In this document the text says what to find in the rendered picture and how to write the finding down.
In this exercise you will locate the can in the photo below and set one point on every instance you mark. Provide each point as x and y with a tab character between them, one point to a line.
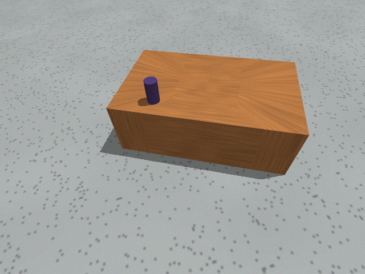
151	90

